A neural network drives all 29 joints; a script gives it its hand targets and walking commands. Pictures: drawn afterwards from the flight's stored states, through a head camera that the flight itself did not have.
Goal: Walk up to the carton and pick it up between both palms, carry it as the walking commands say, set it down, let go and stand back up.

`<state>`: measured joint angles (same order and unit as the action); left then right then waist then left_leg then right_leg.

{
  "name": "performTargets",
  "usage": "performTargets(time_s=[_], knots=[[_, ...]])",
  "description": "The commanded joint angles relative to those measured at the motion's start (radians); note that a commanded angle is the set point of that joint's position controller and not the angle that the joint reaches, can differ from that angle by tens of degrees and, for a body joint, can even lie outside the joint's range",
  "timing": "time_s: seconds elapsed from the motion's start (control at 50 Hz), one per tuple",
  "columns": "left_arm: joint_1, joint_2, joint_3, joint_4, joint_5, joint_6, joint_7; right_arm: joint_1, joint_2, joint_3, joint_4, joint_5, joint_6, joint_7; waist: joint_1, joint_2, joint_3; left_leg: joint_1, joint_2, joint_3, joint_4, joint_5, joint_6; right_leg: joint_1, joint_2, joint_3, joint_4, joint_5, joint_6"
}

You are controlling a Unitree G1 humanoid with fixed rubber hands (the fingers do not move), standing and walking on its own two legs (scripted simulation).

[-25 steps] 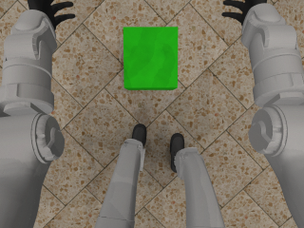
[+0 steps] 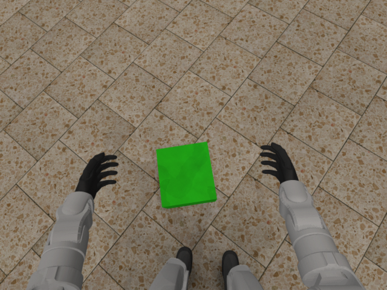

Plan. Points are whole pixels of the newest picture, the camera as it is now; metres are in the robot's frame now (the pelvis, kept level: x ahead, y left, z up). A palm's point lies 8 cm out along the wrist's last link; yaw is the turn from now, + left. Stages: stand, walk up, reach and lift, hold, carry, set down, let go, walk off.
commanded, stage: let go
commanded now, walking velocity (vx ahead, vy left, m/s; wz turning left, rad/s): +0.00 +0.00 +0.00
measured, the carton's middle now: (186, 176) +0.45 +0.11 -0.67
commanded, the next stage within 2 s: stand in 0.84 s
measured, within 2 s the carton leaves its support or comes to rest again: neither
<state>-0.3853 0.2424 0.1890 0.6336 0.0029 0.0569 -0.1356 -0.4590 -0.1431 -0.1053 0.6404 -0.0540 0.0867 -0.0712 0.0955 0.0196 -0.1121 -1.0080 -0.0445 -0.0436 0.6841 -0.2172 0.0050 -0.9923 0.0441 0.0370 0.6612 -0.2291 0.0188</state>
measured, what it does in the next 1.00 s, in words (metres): steps on the spot: right foot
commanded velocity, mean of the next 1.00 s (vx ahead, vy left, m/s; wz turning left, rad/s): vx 0.00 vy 0.00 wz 0.00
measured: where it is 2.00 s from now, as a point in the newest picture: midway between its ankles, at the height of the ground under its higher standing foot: outside the picture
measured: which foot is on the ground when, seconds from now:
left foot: down 0.00-1.00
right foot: down 0.00-0.74, up 0.76-0.90, down 0.92-1.00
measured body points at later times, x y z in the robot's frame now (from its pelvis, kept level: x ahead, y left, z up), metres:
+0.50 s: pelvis -0.02 -0.02 +0.03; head +0.00 +0.00 +0.48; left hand +0.14 +0.21 -0.06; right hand +0.16 -0.24 -0.04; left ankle +0.00 +0.11 -0.71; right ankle +0.00 -0.11 -0.71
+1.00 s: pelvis -0.04 +0.05 +0.03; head -0.03 +0.04 +0.48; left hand +0.14 +0.30 -0.04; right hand +0.10 -0.22 -0.07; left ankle +0.00 +0.12 -0.71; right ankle -0.07 -0.05 -0.71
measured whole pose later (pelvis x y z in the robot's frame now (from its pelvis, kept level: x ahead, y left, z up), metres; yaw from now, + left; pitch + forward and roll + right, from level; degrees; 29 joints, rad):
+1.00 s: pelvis -0.04 +0.05 +0.03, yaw -3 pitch -3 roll -1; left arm 0.24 0.28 0.01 0.48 0.04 0.07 -0.01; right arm 0.19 -0.28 -0.07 0.62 -0.02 0.08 0.03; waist -0.02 0.03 0.08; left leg -0.25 -0.06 0.03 0.54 -0.22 0.05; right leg -0.14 0.03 -0.04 0.53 -0.31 -0.03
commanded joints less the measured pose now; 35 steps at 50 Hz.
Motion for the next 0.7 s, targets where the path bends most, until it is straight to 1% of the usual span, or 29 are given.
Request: performTargets(time_s=[0.0, 0.02, 0.04, 0.06, 0.08, 0.1, 0.12, 0.14, 0.18, 0.2, 0.22, 0.26, 0.28, 0.32, 0.34, 0.36, 0.38, 0.42, 0.46, 0.48, 0.5, 0.54, 0.56, 0.58, 0.6, 0.62, 0.64, 0.66, 0.68], knots=[[0.226, 0.112, -0.032, -0.236, -0.004, -0.085, 0.017, 0.198, -0.151, -0.036, -0.221, -0.031, -0.086, -0.021, -0.043, -0.001, -0.662, 0.883, 0.065, -0.090, -0.005, 0.854, -0.024, 0.356, -0.004, 0.027, -0.063, 0.504, 0.020], [0.293, 0.116, -0.054, -0.247, -0.015, -0.093, 0.019, 0.247, -0.137, -0.022, -0.244, -0.033, -0.094, -0.024, -0.052, -0.068, -0.658, 0.767, 0.042, -0.060, -0.046, 0.719, -0.025, 0.541, -0.010, 0.032, -0.050, 0.611, 0.025], [0.339, 0.128, -0.063, -0.269, -0.028, -0.099, 0.023, 0.274, -0.128, -0.008, -0.274, -0.025, -0.102, -0.030, -0.054, -0.130, -0.635, 0.698, 0.028, -0.041, -0.082, 0.614, -0.021, 0.664, -0.015, 0.033, -0.043, 0.676, 0.033], [0.340, 0.145, -0.070, -0.272, -0.047, -0.101, 0.026, 0.269, -0.114, 0.009, -0.265, -0.009, -0.103, -0.034, -0.056, -0.186, -0.565, 0.621, 0.022, -0.030, -0.108, 0.506, -0.014, 0.727, -0.023, 0.036, -0.044, 0.701, 0.038], [0.321, 0.157, -0.065, -0.260, -0.059, -0.098, 0.027, 0.241, -0.114, 0.025, -0.254, 0.007, -0.101, -0.035, -0.055, -0.222, -0.467, 0.548, 0.019, -0.024, -0.126, 0.411, -0.008, 0.740, -0.033, 0.042, -0.053, 0.682, 0.039], [0.303, 0.169, -0.046, -0.245, -0.063, -0.093, 0.026, 0.207, -0.112, 0.047, -0.242, 0.026, -0.096, -0.034, -0.048, -0.243, -0.365, 0.485, 0.016, -0.020, -0.136, 0.310, -0.003, 0.750, -0.047, 0.052, -0.064, 0.641, 0.040], [0.291, 0.178, -0.038, -0.229, -0.064, -0.086, 0.025, 0.188, -0.103, 0.070, -0.234, 0.047, -0.090, -0.031, -0.044, -0.249, -0.261, 0.435, 0.016, -0.014, -0.148, 0.220, 0.000, 0.753, -0.059, 0.058, -0.083, 0.589, 0.041], [0.325, 0.180, -0.037, -0.214, -0.061, -0.079, 0.025, 0.217, -0.090, 0.090, -0.225, 0.061, -0.082, -0.027, -0.039, -0.253, -0.201, 0.418, 0.012, -0.008, -0.159, 0.168, -0.001, 0.781, -0.067, 0.064, -0.101, 0.568, 0.042], [0.404, 0.160, -0.054, -0.167, -0.061, -0.061, 0.026, 0.312, -0.065, 0.117, -0.203, 0.075, -0.069, -0.013, -0.030, -0.234, -0.153, 0.420, 0.009, 0.003, -0.170, 0.100, -0.011, 0.825, -0.083, 0.072, -0.143, 0.505, 0.040], [0.402, 0.151, -0.050, -0.140, -0.055, -0.050, 0.026, 0.319, -0.077, 0.118, -0.192, 0.079, -0.064, -0.003, -0.025, -0.211, -0.117, 0.416, 0.006, 0.011, -0.173, 0.065, -0.016, 0.823, -0.091, 0.078, -0.164, 0.452, 0.037], [0.401, 0.145, -0.044, -0.129, -0.045, -0.042, 0.024, 0.334, -0.091, 0.113, -0.189, 0.083, -0.060, 0.009, -0.020, -0.180, -0.099, 0.426, 0.003, 0.018, -0.174, 0.038, -0.021, 0.833, -0.098, 0.086, -0.181, 0.405, 0.034], [0.455, 0.132, -0.034, -0.126, -0.013, -0.029, 0.019, 0.420, -0.107, 0.108, -0.204, 0.087, -0.055, 0.034, -0.011, -0.102, -0.107, 0.484, -0.005, 0.030, -0.182, 0.040, -0.029, 0.896, -0.112, 0.108, -0.214, 0.374, 0.031], [0.487, 0.133, -0.030, -0.142, 0.004, -0.027, 0.017, 0.465, -0.111, 0.104, -0.222, 0.085, -0.054, 0.042, -0.010, -0.062, -0.132, 0.521, -0.006, 0.032, -0.193, 0.052, -0.030, 0.941, -0.120, 0.113, -0.224, 0.380, 0.032], [0.500, 0.131, -0.041, -0.202, 0.028, -0.027, 0.018, 0.518, -0.110, 0.099, -0.253, 0.086, -0.056, 0.055, -0.016, 0.016, -0.147, 0.596, -0.005, 0.031, -0.218, 0.051, -0.026, 0.992, -0.119, 0.108, -0.244, 0.316, 0.025], [0.498, 0.129, -0.054, -0.247, 0.036, -0.032, 0.021, 0.550, -0.106, 0.090, -0.264, 0.083, -0.059, 0.060, -0.028, 0.045, -0.141, 0.646, -0.006, 0.032, -0.227, 0.053, -0.025, 0.997, -0.112, 0.098, -0.255, 0.278, 0.018], [0.498, 0.123, -0.070, -0.290, 0.042, -0.036, 0.024, 0.576, -0.100, 0.082, -0.274, 0.078, -0.063, 0.065, -0.041, 0.063, -0.114, 0.706, -0.009, 0.036, -0.238, 0.050, -0.023, 0.979, -0.102, 0.082, -0.280, 0.205, 0.009], [0.500, 0.115, -0.087, -0.326, 0.045, -0.040, 0.028, 0.609, -0.091, 0.086, -0.280, 0.077, -0.067, 0.069, -0.052, 0.070, -0.073, 0.758, -0.013, 0.038, -0.246, 0.042, -0.022, 0.953, -0.099, 0.071, -0.312, 0.133, -0.004], [0.482, 0.108, -0.118, -0.373, 0.047, -0.036, 0.034, 0.635, -0.080, 0.089, -0.282, 0.065, -0.070, 0.076, -0.076, 0.039, 0.054, 0.883, -0.020, 0.047, -0.241, -0.011, -0.020, 0.826, -0.105, 0.053, -0.390, -0.066, -0.031], [0.444, 0.113, -0.127, -0.378, 0.050, -0.016, 0.038, 0.598, -0.079, 0.083, -0.282, 0.050, -0.062, 0.083, -0.087, -0.001, 0.197, 0.987, -0.029, 0.059, -0.212, -0.067, -0.025, 0.676, -0.123, 0.042, -0.451, -0.267, -0.058], [0.423, 0.115, -0.131, -0.381, 0.051, -0.003, 0.036, 0.575, -0.075, 0.074, -0.278, 0.042, -0.056, 0.089, -0.093, -0.008, 0.243, 1.028, -0.033, 0.067, -0.199, -0.103, -0.035, 0.631, -0.124, 0.032, -0.460, -0.335, -0.069], [0.417, 0.118, -0.129, -0.379, 0.052, 0.013, 0.035, 0.561, -0.081, 0.062, -0.280, 0.028, -0.046, 0.093, -0.098, -0.032, 0.272, 1.076, -0.037, 0.072, -0.186, -0.130, -0.043, 0.596, -0.127, 0.022, -0.465, -0.396, -0.077], [0.404, 0.127, -0.120, -0.393, 0.055, 0.037, 0.033, 0.527, -0.100, 0.045, -0.315, 0.018, -0.033, 0.102, -0.101, -0.062, 0.297, 1.150, -0.039, 0.069, -0.168, -0.170, -0.050, 0.558, -0.128, 0.004, -0.460, -0.472, -0.093], [0.413, 0.131, -0.114, -0.402, 0.057, 0.049, 0.034, 0.528, -0.111, 0.035, -0.331, 0.015, -0.025, 0.105, -0.102, -0.068, 0.307, 1.158, -0.029, 0.062, -0.177, -0.199, -0.047, 0.571, -0.119, -0.010, -0.441, -0.474, -0.093], [0.416, 0.131, -0.110, -0.416, 0.057, 0.057, 0.036, 0.520, -0.126, 0.023, -0.354, 0.013, -0.019, 0.109, -0.101, -0.059, 0.300, 1.126, -0.017, 0.051, -0.200, -0.223, -0.041, 0.619, -0.099, -0.025, -0.403, -0.431, -0.088], [0.421, 0.126, -0.112, -0.426, 0.057, 0.064, 0.040, 0.524, -0.138, 0.009, -0.360, 0.012, -0.010, 0.114, -0.101, -0.026, 0.301, 1.030, 0.009, 0.038, -0.252, -0.267, -0.030, 0.717, -0.057, -0.053, -0.339, -0.343, -0.068], [0.425, 0.119, -0.114, -0.445, 0.052, 0.068, 0.046, 0.536, -0.148, -0.007, -0.346, 0.014, 0.001, 0.121, -0.102, 0.040, 0.290, 0.880, 0.055, 0.008, -0.330, -0.317, -0.010, 0.866, 0.004, -0.084, -0.253, -0.218, -0.034], [0.438, 0.108, -0.121, -0.456, 0.047, 0.069, 0.053, 0.557, -0.166, -0.022, -0.335, 0.010, 0.011, 0.126, -0.102, 0.090, 0.284, 0.748, 0.094, -0.019, -0.407, -0.353, 0.011, 1.006, 0.047, -0.105, -0.189, -0.103, -0.005], [0.469, 0.094, -0.124, -0.471, 0.050, 0.068, 0.064, 0.588, -0.176, -0.020, -0.333, 0.007, 0.013, 0.131, -0.095, 0.108, 0.284, 0.680, 0.112, -0.055, -0.452, -0.367, 0.026, 1.077, 0.054, -0.102, -0.156, -0.017, 0.005], [0.489, 0.075, -0.128, -0.485, 0.050, 0.076, 0.074, 0.594, -0.185, -0.012, -0.344, 0.010, 0.010, 0.136, -0.094, 0.108, 0.276, 0.654, 0.125, -0.079, -0.481, -0.389, 0.034, 1.116, 0.057, -0.100, -0.142, 0.021, 0.014]])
